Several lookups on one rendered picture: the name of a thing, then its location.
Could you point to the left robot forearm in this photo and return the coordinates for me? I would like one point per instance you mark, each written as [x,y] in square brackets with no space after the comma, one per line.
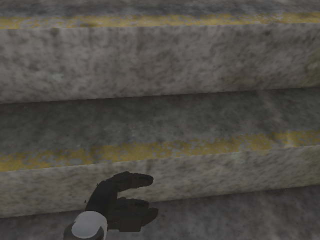
[88,225]

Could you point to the robot left hand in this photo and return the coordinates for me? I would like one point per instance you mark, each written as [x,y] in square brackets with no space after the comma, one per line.
[125,215]

